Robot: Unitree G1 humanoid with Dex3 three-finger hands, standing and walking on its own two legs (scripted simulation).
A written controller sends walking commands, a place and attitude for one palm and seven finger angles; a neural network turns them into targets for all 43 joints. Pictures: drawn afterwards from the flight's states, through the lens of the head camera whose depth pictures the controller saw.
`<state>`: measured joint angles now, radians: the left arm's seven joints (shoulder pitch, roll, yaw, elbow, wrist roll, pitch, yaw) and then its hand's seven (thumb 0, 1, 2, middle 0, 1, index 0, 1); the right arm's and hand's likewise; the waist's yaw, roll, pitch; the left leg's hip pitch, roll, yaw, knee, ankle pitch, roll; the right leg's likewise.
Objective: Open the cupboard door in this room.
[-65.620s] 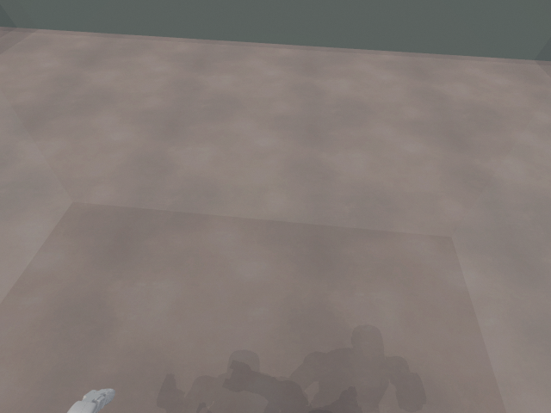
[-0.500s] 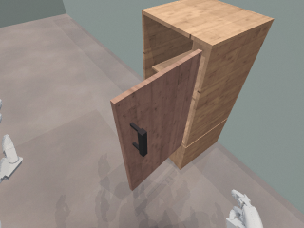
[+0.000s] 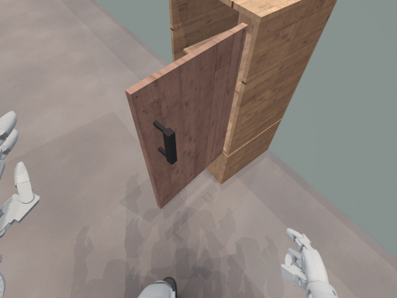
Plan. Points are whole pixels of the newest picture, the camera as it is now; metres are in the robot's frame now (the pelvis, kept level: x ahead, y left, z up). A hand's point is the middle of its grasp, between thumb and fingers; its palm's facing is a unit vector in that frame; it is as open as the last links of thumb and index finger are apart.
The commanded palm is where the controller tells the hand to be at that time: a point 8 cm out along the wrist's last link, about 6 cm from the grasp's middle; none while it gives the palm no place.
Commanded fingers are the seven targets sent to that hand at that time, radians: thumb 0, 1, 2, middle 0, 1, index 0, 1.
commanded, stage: step back with the hand held close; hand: left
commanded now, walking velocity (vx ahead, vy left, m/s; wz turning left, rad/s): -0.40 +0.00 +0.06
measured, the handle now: (165, 142) +0.46 +0.12 -0.02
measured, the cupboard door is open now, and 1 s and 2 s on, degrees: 98 98 98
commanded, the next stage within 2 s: stop stepping back and stand still in 0.22 s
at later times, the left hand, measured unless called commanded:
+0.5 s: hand out of the picture +0.02 +0.24 +0.17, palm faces +0.43 -0.76 -0.49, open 7.4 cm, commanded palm -0.04 +0.28 +0.18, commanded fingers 0.00 0.90 0.90 -0.20 -0.30 -0.20 -0.30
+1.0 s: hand out of the picture -0.06 +0.23 +0.18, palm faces +0.50 -0.71 -0.50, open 7.4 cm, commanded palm -0.12 +0.26 +0.18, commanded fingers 0.00 0.90 0.90 -0.20 -0.30 -0.20 -0.30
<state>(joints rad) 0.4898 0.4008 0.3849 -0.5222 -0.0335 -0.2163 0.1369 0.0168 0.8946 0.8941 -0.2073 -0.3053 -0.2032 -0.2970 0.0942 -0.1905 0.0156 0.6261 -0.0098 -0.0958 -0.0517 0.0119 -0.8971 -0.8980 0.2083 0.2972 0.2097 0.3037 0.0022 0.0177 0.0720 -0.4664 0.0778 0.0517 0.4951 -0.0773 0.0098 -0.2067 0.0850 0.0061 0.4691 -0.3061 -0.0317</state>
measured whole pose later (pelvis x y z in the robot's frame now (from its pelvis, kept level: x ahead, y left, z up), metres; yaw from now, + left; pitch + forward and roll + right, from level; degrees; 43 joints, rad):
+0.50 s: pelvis -0.17 -0.03 +0.00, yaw +2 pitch +1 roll +0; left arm 0.59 0.47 0.43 -0.56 -0.04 -0.14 0.16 0.02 0.89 0.89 -0.21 -0.31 -0.21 -0.30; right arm 0.21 -0.15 0.03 0.60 -0.02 -0.11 -0.06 0.01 -0.90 -0.90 0.21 0.30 0.21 0.30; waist -0.01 -0.05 -0.01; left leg -0.48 0.00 0.01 0.44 -0.18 -0.01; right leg -0.15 0.02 -0.04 0.50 -0.49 -0.04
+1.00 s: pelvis -0.25 -0.04 -0.01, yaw +3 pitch -3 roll +1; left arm 0.53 0.44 0.44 -0.48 0.00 -0.21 0.16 0.02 0.89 0.89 -0.21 -0.31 -0.21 -0.30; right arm 0.29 -0.17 0.02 0.66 -0.01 -0.18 -0.07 0.01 -0.90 -0.90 0.21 0.30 0.21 0.30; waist -0.02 -0.01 0.00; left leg -0.25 0.07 0.07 0.69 -0.40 -0.01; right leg -0.34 0.00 -0.13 0.64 -0.28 -0.05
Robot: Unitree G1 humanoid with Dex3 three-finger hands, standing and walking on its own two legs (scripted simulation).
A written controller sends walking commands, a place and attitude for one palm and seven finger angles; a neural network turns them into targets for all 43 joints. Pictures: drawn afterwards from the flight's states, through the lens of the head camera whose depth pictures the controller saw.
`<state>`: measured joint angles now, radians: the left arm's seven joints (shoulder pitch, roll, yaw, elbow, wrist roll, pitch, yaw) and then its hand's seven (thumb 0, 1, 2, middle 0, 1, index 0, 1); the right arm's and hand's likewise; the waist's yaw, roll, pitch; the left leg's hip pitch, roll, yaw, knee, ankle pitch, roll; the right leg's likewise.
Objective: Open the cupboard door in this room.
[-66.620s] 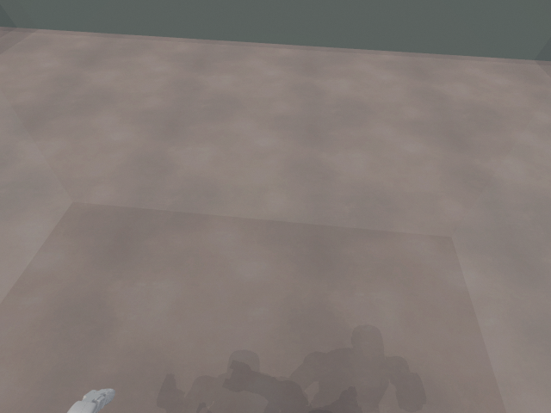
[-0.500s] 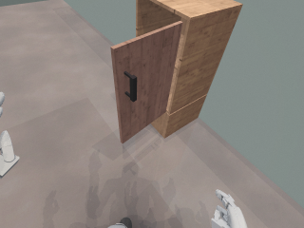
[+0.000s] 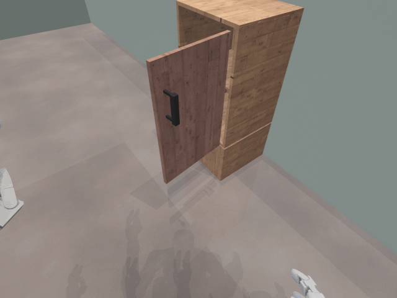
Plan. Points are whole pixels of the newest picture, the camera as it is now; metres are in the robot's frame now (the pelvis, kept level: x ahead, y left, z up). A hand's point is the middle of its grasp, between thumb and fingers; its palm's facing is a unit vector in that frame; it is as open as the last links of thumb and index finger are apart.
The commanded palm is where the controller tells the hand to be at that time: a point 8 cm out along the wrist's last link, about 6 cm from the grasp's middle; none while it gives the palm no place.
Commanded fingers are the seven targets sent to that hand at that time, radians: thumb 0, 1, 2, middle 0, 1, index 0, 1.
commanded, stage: stop stepping back and stand still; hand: left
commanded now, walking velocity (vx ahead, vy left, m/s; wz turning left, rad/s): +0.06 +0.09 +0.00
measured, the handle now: (171, 107) +0.71 +0.12 -0.01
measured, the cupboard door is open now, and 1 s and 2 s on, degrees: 98 98 98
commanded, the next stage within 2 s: let the arm hang, fingers relaxed in 0.22 s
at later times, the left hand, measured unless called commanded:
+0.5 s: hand (82, 277) +0.18 +0.25 -0.06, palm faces +0.14 -0.93 -0.35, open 7.4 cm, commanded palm none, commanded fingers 0.00 0.90 0.90 -0.20 -0.30 -0.20 -0.30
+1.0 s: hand out of the picture -0.04 +0.23 -0.15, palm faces +0.08 -0.96 -0.28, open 7.3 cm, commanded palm none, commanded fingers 0.00 0.90 0.90 -0.20 -0.30 -0.20 -0.30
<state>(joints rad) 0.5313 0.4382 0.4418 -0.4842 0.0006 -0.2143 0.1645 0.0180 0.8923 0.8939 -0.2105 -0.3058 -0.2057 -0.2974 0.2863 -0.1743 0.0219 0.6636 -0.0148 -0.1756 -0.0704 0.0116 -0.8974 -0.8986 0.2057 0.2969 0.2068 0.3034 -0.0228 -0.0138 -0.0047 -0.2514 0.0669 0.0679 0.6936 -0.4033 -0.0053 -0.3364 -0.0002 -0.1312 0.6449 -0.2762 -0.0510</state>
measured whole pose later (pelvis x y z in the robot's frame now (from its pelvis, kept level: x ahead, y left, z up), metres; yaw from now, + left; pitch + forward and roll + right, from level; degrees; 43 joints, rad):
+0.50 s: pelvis +0.00 +0.02 +0.00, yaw +4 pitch +1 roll +2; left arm 0.26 0.26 0.10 0.37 0.03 0.04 0.02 0.01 0.91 0.89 -0.20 -0.30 -0.19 -0.29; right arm 0.21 -0.26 0.00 0.77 -0.04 -0.04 0.00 0.01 -0.90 -0.90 0.20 0.30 0.20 0.30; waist -0.03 0.00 -0.02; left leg -0.34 -0.06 0.04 0.60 -0.27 0.04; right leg -0.35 -0.04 0.03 0.65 -0.28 0.00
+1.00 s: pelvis -0.01 +0.02 +0.02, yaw +4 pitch -2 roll +0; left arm 0.29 0.23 0.02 1.11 0.02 0.02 0.02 0.01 0.92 0.89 -0.20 -0.30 -0.20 -0.29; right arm 0.26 -0.22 -0.02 1.10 -0.02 0.02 -0.01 0.00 -0.91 -0.90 0.20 0.30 0.20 0.30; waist 0.00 0.03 0.06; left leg -0.23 -0.01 0.02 0.43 -0.17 0.02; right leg -0.21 0.00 0.01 0.42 -0.19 0.00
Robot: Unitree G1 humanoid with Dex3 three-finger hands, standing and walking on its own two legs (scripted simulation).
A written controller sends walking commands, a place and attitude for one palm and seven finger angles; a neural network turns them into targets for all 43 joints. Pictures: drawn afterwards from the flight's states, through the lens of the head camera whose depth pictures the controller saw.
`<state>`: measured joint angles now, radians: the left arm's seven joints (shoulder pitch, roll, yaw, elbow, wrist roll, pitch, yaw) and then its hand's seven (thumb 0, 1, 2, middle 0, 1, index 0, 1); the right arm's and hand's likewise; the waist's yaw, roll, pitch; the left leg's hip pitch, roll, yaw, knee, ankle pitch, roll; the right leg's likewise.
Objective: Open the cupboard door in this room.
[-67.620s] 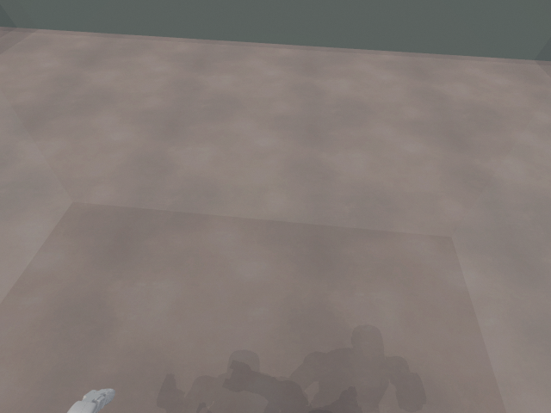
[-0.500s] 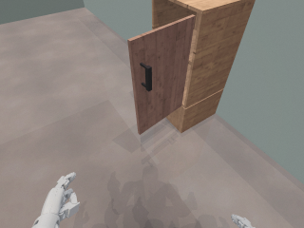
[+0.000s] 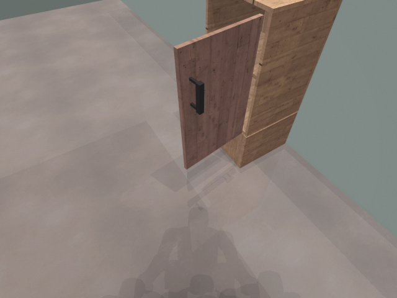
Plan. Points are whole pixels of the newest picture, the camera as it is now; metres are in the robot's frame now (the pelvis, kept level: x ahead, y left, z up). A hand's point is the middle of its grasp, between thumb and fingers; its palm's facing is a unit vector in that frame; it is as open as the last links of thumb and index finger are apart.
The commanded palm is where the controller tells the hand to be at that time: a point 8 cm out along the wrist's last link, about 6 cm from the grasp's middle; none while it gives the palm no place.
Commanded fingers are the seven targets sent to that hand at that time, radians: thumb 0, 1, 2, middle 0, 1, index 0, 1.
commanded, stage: let the arm hang, fingers relaxed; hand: left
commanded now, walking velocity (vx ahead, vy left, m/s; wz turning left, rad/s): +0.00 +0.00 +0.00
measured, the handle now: (196, 95) +0.73 +0.06 -0.03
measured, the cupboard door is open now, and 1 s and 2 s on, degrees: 98 98 98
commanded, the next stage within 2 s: look to check the result in 0.42 s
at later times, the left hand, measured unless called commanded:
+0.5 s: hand out of the picture +0.07 +0.20 -0.16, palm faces -0.01 -0.97 -0.25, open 7.4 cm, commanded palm none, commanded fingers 0.00 0.90 0.90 -0.20 -0.30 -0.20 -0.30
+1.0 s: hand out of the picture +0.09 +0.22 -0.16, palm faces -0.01 -0.95 -0.31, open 7.4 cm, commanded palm none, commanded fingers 0.00 0.90 0.90 -0.20 -0.30 -0.20 -0.30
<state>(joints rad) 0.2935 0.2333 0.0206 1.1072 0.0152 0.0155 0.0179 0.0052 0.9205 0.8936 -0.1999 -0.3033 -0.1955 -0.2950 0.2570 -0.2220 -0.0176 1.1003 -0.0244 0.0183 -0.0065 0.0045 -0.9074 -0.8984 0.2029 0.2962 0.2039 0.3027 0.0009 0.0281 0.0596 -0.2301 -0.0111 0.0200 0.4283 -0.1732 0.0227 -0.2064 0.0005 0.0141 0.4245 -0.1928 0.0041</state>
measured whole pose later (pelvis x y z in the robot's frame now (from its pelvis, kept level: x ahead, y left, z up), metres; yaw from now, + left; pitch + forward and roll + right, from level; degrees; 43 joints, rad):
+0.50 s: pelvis +0.01 +0.00 +0.00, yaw +0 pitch -2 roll +0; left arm 0.16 0.22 0.02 1.12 0.01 -0.01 0.02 0.01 0.91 0.89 -0.20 -0.30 -0.20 -0.30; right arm 0.19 -0.22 -0.01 1.14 -0.02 0.00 -0.01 0.00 -0.90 -0.90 0.20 0.30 0.20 0.30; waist -0.02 0.01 0.06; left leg -0.18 -0.01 0.03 0.38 -0.17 0.02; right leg -0.17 0.00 0.02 0.39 -0.19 0.01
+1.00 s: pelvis +0.03 -0.01 +0.01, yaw +0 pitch -2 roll +0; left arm 0.13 0.28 0.02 1.14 0.01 -0.01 0.01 0.01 0.91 0.89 -0.20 -0.30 -0.20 -0.30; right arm 0.12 -0.29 -0.02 1.14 -0.02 -0.01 0.00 0.00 -0.90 -0.90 0.20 0.30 0.21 0.30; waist 0.00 0.01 0.07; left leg -0.13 -0.01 0.02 0.33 -0.17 0.01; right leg -0.12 0.00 0.02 0.34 -0.19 0.00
